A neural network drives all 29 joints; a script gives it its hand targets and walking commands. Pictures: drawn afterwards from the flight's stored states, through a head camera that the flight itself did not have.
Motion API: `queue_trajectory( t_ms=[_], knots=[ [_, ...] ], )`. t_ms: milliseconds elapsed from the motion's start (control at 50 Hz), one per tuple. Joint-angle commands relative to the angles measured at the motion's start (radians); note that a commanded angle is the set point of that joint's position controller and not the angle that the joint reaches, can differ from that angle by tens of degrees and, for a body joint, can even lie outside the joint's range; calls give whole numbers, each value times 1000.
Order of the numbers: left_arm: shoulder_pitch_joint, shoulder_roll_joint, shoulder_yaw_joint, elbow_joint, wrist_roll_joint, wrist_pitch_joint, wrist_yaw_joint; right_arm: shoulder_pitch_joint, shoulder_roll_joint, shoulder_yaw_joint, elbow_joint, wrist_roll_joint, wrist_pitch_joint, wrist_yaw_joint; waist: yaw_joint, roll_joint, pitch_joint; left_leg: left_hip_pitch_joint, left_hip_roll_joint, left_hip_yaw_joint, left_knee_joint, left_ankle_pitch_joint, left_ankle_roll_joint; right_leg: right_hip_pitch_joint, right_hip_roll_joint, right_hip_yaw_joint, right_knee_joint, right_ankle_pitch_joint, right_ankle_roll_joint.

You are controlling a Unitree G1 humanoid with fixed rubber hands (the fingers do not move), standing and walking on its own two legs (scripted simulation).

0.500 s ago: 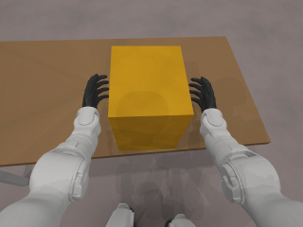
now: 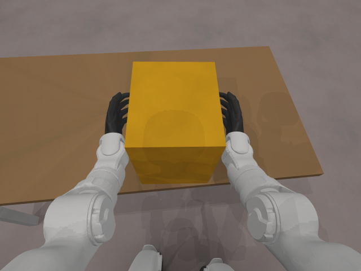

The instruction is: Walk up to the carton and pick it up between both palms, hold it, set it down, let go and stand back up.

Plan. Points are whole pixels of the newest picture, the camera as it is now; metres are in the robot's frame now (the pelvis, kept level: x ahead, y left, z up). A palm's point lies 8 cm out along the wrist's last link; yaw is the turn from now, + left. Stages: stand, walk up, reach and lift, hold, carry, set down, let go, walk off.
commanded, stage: reach and lift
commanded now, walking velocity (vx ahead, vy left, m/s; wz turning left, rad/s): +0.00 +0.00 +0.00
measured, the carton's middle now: (174, 129) +0.45 +0.05 -0.02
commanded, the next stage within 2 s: none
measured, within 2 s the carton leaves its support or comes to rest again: leaves its support in 1.96 s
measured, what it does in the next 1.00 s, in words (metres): stands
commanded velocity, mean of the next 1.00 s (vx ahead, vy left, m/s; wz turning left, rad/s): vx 0.00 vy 0.00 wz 0.00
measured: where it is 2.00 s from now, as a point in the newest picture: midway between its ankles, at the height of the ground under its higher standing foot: outside the picture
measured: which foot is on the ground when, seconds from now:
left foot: down 0.00-1.00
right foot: down 0.00-1.00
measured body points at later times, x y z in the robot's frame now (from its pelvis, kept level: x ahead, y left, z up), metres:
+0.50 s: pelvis +0.02 -0.01 +0.02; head +0.14 +0.00 +0.45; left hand +0.42 +0.17 +0.01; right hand +0.43 -0.10 +0.01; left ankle +0.04 +0.11 -0.69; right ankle -0.01 -0.13 -0.69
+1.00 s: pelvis +0.01 +0.00 +0.03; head +0.14 +0.02 +0.46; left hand +0.42 +0.17 +0.00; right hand +0.43 -0.10 +0.01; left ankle +0.04 +0.11 -0.69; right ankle -0.01 -0.13 -0.69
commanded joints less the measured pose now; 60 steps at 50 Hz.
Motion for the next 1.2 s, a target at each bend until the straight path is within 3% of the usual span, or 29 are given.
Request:
queue_trajectory(
  t_ms=[0,60,80,140,160,300,320,340,360,400,420,460,500,580,620,660,680,700,780,860,880,900,920,960,1000,1060,1140,1160,1180],
  knots=[
    [-470,-537,-79,-84,254,-63,-170,-457,553,-3,-112,-339,-87,169,-50,52,-695,723,-1,95,-35,681,-88,190,11,-113,-145,387,-17],
    [-409,-551,-54,-17,325,-83,-166,-347,611,-18,-86,-430,-98,192,-29,76,-678,751,7,106,-66,669,-87,188,11,-107,-175,345,-37],
    [-385,-541,-45,1,327,-83,-169,-331,616,-9,-98,-453,-99,193,-16,51,-647,722,5,120,-76,642,-76,227,10,-102,-178,353,-32],
    [-387,-555,-40,-17,341,-92,-156,-337,637,-38,-86,-486,-109,198,0,63,-620,718,1,117,-121,608,-71,275,4,-92,-196,333,-32],
    [-398,-553,-52,-21,336,-98,-151,-309,638,-53,-67,-491,-113,198,-11,67,-602,727,5,116,-114,624,-76,238,11,-103,-204,296,-29],
    [-387,-530,-29,-2,304,-130,-158,-299,663,-2,-86,-496,-129,190,12,7,-591,602,-11,126,-131,549,-47,361,-15,-61,-195,444,-12],
    [-398,-520,-28,27,311,-129,-160,-308,672,-6,-71,-505,-133,185,-14,-4,-556,592,-14,120,-138,544,-46,392,-15,-65,-187,507,-5],
    [-410,-516,-21,31,315,-135,-162,-315,675,-6,-62,-507,-136,185,-4,14,-560,565,-17,124,-133,538,-49,388,-22,-60,-183,511,-4],
    [-382,-530,-37,23,310,-136,-163,-287,667,-1,-67,-511,-143,181,-21,15,-569,584,-13,122,-129,550,-52,393,-21,-59,-188,549,-5],
    [-376,-547,-32,0,315,-146,-156,-289,683,-1,-56,-511,-152,180,-14,29,-592,594,-7,118,-133,559,-54,352,-21,-67,-187,525,-7],
    [-396,-520,-9,21,312,-141,-161,-291,681,10,-59,-506,-142,180,-10,-5,-561,585,-10,129,-137,532,-40,376,-21,-59,-189,520,1],
    [-359,-524,7,42,332,-137,-170,-262,697,19,-33,-505,-145,174,-3,-13,-526,549,-17,121,-144,528,-34,437,-37,-52,-182,601,6],
    [-382,-522,-1,22,322,-142,-167,-263,685,2,-36,-499,-142,173,-22,6,-537,559,-9,114,-165,513,-35,411,-33,-54,-195,536,0],
    [-363,-544,-19,10,336,-139,-148,-260,681,-10,-38,-502,-148,178,-2,42,-568,647,3,115,-151,607,-55,327,-15,-74,-220,477,-15],
    [-355,-559,-22,6,324,-144,-148,-271,669,-9,-45,-499,-154,181,-7,31,-571,660,3,114,-146,622,-60,318,-6,-81,-220,484,-19],
    [-361,-525,9,10,335,-142,-147,-254,680,0,-62,-515,-137,181,10,-11,-545,628,0,134,-168,522,-39,358,-17,-65,-235,417,-11],
    [-353,-540,-9,22,345,-142,-153,-248,682,-26,-40,-534,-137,177,-26,-6,-528,630,-1,123,-177,540,-41,363,-17,-75,-236,462,-8],
    [-344,-522,4,5,350,-140,-151,-247,685,-12,-62,-528,-139,175,7,-25,-555,599,-2,121,-173,532,-37,387,-19,-63,-232,465,-11],
    [-332,-568,-14,-27,347,-150,-135,-245,701,3,-56,-519,-153,176,15,11,-618,645,4,121,-160,622,-50,337,-8,-76,-231,486,-14],
    [-341,-567,-30,-16,349,-133,-131,-249,651,-41,-42,-532,-148,179,-18,40,-540,722,19,114,-166,609,-61,242,5,-101,-262,362,-27],
    [-330,-575,-29,-24,350,-129,-126,-256,650,-51,-37,-533,-147,180,-1,44,-556,736,18,121,-174,621,-64,230,7,-105,-275,332,-32],
    [-320,-583,-29,-31,361,-133,-124,-240,646,-60,-30,-541,-153,182,-14,40,-550,750,24,114,-170,624,-64,209,9,-113,-279,327,-37],
    [-318,-557,2,-13,367,-128,-126,-245,644,-49,-59,-537,-150,181,16,23,-547,715,19,127,-172,595,-58,238,2,-98,-280,332,-34],
    [-330,-569,-3,-17,366,-133,-123,-259,666,-47,-47,-538,-150,181,1,13,-561,679,12,128,-167,598,-50,271,-2,-90,-266,405,-25],
    [-316,-573,6,-10,383,-135,-122,-263,675,-40,-55,-538,-158,187,28,25,-566,677,9,133,-168,609,-51,283,0,-93,-261,398,-27],
    [-341,-585,-12,-6,368,-128,-123,-273,649,-84,-38,-553,-154,179,-8,27,-550,712,17,124,-188,603,-59,243,7,-112,-280,368,-34],
    [-339,-576,7,-21,391,-124,-117,-250,645,-86,-32,-556,-144,184,7,35,-537,704,13,128,-195,553,-56,239,3,-105,-295,308,-41],
    [-337,-588,2,-15,386,-126,-118,-263,656,-91,-20,-563,-146,181,-12,18,-551,725,16,121,-188,599,-58,233,11,-116,-298,337,-39],
    [-331,-586,-2,-20,386,-130,-118,-252,673,-74,-36,-561,-151,182,4,32,-562,695,12,132,-184,593,-60,245,5,-108,-288,343,-36]
  ],
)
